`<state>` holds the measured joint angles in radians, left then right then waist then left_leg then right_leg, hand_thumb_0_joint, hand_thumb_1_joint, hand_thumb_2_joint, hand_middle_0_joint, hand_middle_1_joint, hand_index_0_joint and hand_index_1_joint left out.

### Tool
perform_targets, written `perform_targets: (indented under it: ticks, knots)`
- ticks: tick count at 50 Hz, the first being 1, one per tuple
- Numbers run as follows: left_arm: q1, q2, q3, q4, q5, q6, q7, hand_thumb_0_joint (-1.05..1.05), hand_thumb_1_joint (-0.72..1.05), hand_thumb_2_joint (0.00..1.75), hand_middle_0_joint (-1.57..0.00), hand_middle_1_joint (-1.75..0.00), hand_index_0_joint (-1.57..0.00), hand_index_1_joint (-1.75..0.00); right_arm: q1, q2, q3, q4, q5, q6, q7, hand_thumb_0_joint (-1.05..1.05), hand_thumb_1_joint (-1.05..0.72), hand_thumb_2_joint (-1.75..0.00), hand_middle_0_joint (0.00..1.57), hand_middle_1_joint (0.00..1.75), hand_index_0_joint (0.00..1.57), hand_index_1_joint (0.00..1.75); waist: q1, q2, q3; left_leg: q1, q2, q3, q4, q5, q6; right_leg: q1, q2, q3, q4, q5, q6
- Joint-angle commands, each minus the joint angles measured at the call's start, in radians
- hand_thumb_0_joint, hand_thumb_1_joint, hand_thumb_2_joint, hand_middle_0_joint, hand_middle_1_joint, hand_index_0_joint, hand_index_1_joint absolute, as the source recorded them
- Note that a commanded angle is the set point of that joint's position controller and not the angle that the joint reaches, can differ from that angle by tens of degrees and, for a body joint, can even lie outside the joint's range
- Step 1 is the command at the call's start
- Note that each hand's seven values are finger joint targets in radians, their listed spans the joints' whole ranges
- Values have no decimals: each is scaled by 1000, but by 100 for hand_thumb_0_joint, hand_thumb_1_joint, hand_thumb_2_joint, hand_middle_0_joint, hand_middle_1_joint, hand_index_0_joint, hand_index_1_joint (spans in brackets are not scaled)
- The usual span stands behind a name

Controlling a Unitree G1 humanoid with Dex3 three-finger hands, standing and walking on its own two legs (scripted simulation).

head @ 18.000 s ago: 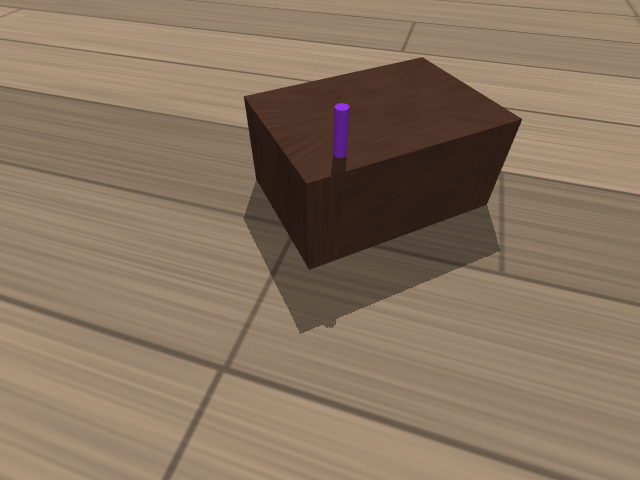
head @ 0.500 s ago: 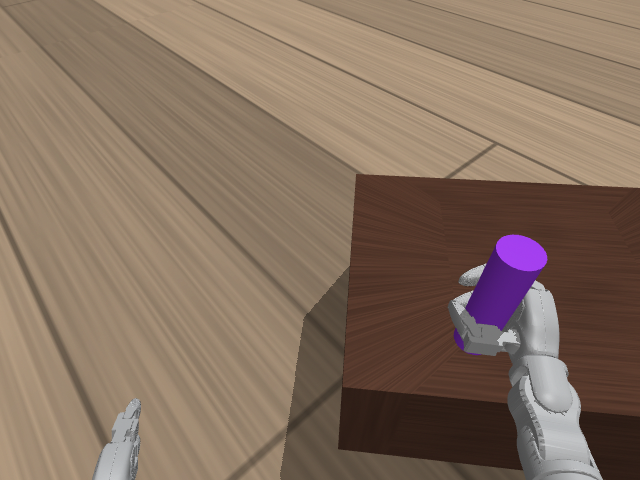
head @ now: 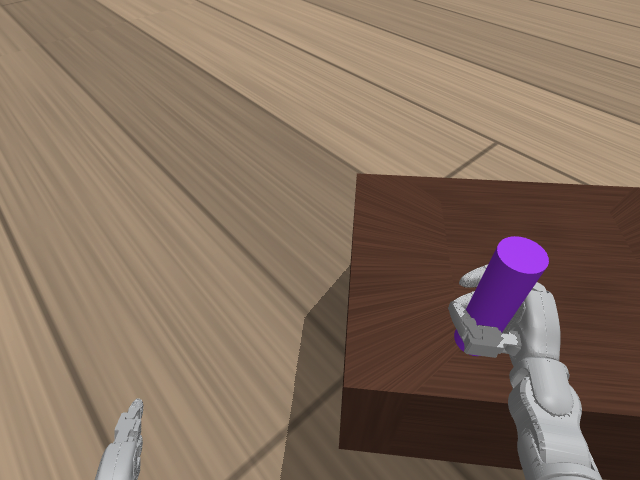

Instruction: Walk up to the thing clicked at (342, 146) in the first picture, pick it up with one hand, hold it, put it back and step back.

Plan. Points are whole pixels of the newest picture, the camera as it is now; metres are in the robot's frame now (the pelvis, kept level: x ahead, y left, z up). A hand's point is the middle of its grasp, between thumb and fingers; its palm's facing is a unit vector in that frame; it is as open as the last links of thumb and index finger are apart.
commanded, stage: hold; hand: right
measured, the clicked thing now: (493, 303) +0.33 -0.18 +0.08
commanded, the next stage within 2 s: crouch in 0.08 s
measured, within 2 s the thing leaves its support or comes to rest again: neither
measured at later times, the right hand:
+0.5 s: hand (469, 312) +0.35 -0.17 +0.02, palm faces +0.13 +0.99 +0.02, open 6.5 cm
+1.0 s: hand (452, 305) +0.41 -0.18 -0.06, palm faces +0.14 +0.99 +0.02, open 6.5 cm
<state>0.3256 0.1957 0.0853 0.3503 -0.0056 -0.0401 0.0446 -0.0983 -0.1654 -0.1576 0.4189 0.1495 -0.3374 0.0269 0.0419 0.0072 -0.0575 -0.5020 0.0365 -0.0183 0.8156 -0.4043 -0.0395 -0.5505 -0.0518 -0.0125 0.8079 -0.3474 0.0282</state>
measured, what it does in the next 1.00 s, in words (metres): lowers itself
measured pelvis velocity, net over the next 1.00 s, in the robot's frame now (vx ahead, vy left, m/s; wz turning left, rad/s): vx -0.01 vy -0.01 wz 0.02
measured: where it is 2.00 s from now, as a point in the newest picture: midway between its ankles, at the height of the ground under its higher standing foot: outside the picture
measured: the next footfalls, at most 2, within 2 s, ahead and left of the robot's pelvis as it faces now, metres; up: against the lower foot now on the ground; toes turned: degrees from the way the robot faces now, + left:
none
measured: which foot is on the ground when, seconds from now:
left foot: down 0.00-1.00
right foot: down 0.00-1.00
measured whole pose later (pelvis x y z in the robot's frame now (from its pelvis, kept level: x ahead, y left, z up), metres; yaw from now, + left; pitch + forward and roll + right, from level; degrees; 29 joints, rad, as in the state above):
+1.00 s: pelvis -0.01 -0.01 -0.07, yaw +1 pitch +19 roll +2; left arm 0.41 0.22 0.08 0.00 0.07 -0.03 -0.02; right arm -0.48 -0.29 -0.38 0.91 0.06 -0.55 0.04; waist 0.17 0.04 -0.12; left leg -0.99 0.01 -0.02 1.17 -0.52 -0.05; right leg -1.06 -0.08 0.01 1.20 -0.47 0.02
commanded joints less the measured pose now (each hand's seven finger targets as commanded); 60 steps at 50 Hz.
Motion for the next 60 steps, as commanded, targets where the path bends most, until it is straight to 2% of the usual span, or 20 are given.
perform_targets:
  ticks: [1, 4, 10, 13, 16, 18, 20, 30, 32, 34, 37, 42, 45, 47, 50, 52, 53, 55, 58, 60]
  knots:
    - [-37, 143, 74, -172, -2, -51, 14, 0, -55, 5, -5, -5, -5, -5, -286, -114, -31, -240, 11, -78, 8, 0, -57, -131, 137, 142, 138, 142, 6, 5, -221, 18, -38, 39, -140, 186, 27, 172, 33, -17, -117, 115, -27]
    - [-46, 165, 102, -157, -4, -56, 18, 0, -55, 5, -5, -5, -5, -5, -329, -122, -33, -259, 13, -78, 8, 0, -56, -130, 136, 141, 138, 141, 10, -11, -256, 12, -41, 47, -125, 212, 29, 197, 29, -12, -120, 138, -25]
    - [-52, 107, 38, -176, -5, -51, 9, 0, -53, 5, -4, -6, -5, -5, -332, -121, -33, -272, 13, -85, 5, 0, -56, -128, 137, 140, 138, 140, -10, -18, -247, 45, -36, 39, -137, 211, 30, 182, 36, -20, -116, 140, -25]
    - [-54, 176, 105, -180, -2, -52, 16, 0, -54, 6, -4, -6, -5, -5, -288, -119, -43, -190, 7, -76, 2, 0, -56, -131, 138, 142, 139, 142, 10, 1, -244, 32, -38, 42, -130, 224, 28, 186, 32, -16, -114, 146, -27]
    - [-39, 109, 51, -159, -2, -47, 6, 0, -55, 5, -4, -5, -5, -5, -323, -117, -49, -177, 7, -95, 4, 0, -55, -131, 139, 144, 140, 144, 4, -5, -202, 2, -36, 38, -120, 217, 28, 144, 32, -19, -103, 143, -29]
    - [-68, 157, 97, -198, 1, -55, 10, 0, -54, 5, -4, -5, -5, -5, -344, -110, -55, -148, 7, -106, 4, 0, -54, -131, 137, 143, 139, 143, 18, 18, -235, -6, -40, 42, -104, 217, 28, 153, 26, -10, -98, 144, -28]
    - [-45, 133, 71, -196, 2, -54, 6, 0, -55, 5, -4, -5, -5, -5, -383, -131, -77, -102, 1, -118, 10, 0, -56, -130, 137, 142, 138, 142, 27, 31, -217, -42, -38, 33, -103, 191, 26, 127, 27, -12, -81, 112, -34]
    - [11, 144, 90, -276, 33, -78, -6, 0, -54, 5, -5, -6, -6, -5, -590, -201, -142, 74, -23, -236, 29, 0, -55, -130, 136, 141, 137, 141, 80, -20, -341, -205, -39, 10, 32, 151, 29, 8, 26, 0, 69, 56, -35]
    - [19, 114, 49, -329, 38, -82, -14, 0, -55, 5, -5, -6, -5, -5, -612, -212, -160, 104, -27, -252, 33, 0, -52, -128, 134, 139, 135, 139, 75, -20, -377, -230, -44, 11, 57, 144, 29, -21, 26, 4, 96, 55, -34]
    - [3, 164, 90, -386, 46, -83, -12, 0, -54, 5, -5, -6, -6, -5, -657, -258, -191, 129, -33, -271, 30, 0, -52, -129, 135, 140, 137, 140, 83, -36, -447, -231, -50, 22, 90, 164, 32, -25, 25, 10, 118, 79, -31]
    - [48, 138, 56, -444, 55, -76, -23, 0, -54, 5, -5, -6, -6, -5, -687, -239, -188, 165, -43, -283, 28, 0, -57, -129, 137, 140, 138, 140, 79, -64, -469, -251, -52, 18, 123, 169, 36, -65, 29, 6, 153, 90, -29]
    - [77, 196, 112, -482, 69, -60, -31, 0, -54, 5, -5, -6, -6, -5, -675, -287, -240, 257, -66, -293, 24, 0, -59, -131, 138, 142, 139, 142, 87, -104, -505, -329, -63, 41, 192, 186, 44, -74, 13, 28, 198, 168, -21]
    - [79, 163, 76, -539, 70, -53, -43, 0, -53, 5, -5, -6, -6, -5, -721, -276, -241, 249, -69, -304, 25, 0, -57, -129, 137, 141, 138, 141, 107, -94, -493, -354, -66, 45, 208, 152, 47, -135, 11, 31, 220, 109, -23]
    - [61, 207, 114, -589, 73, -50, -38, 0, -53, 5, -5, -6, -6, -5, -762, -297, -239, 232, -80, -309, 22, 0, -56, -128, 136, 139, 137, 139, 128, -93, -544, -363, -70, 49, 218, 142, 49, -119, 7, 38, 230, 92, -24]
    - [140, 180, 98, -545, 75, -34, -46, 0, -53, 4, -5, -6, -6, -5, -742, -293, -251, 289, -81, -307, 23, 0, -59, -128, 136, 139, 137, 139, 134, -114, -469, -412, -72, 52, 229, 97, 51, -178, 9, 37, 234, 36, -23]
    - [112, 190, 99, -605, 77, -37, -47, 0, -53, 4, -5, -6, -6, -5, -785, -321, -259, 253, -87, -312, 22, 0, -58, -128, 136, 139, 136, 139, 143, -138, -506, -426, -73, 53, 239, 91, 53, -166, 7, 40, 243, 26, -22]
    - [130, 211, 123, -600, 81, -34, -46, 0, -53, 4, -5, -6, -6, -5, -791, -329, -263, 264, -91, -313, 18, 0, -57, -128, 135, 139, 136, 139, 146, -140, -520, -428, -73, 54, 246, 88, 54, -160, 8, 40, 249, 23, -21]
    - [145, 176, 87, -609, 84, -35, -52, 0, -53, 4, -5, -6, -6, -5, -790, -306, -252, 259, -90, -314, 21, 0, -57, -129, 137, 141, 138, 141, 153, -149, -524, -440, -73, 52, 255, 113, 53, -170, 7, 36, 277, 52, -23]
    - [145, 238, 149, -631, 86, -30, -49, 0, -52, 4, -5, -6, -6, -5, -788, -367, -298, 265, -95, -312, 15, 0, -55, -129, 136, 140, 137, 140, 160, -148, -567, -448, -76, 58, 278, 140, 53, -171, 7, 46, 302, 95, -26]
    - [148, 206, 116, -625, 92, -27, -55, 0, -53, 5, -5, -6, -6, -5, -797, -318, -265, 295, -101, -310, 17, 0, -55, -130, 137, 142, 138, 142, 160, -167, -543, -468, -77, 62, 291, 131, 56, -184, 6, 47, 306, 97, -22]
